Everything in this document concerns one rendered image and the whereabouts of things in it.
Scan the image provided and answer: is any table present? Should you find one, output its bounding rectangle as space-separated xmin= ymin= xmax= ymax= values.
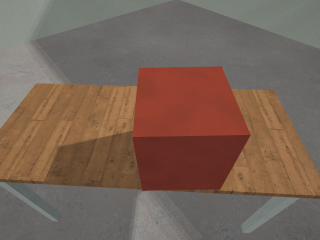
xmin=0 ymin=83 xmax=320 ymax=233

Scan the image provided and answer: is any carton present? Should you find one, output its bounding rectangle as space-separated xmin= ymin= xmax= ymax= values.
xmin=132 ymin=66 xmax=251 ymax=191

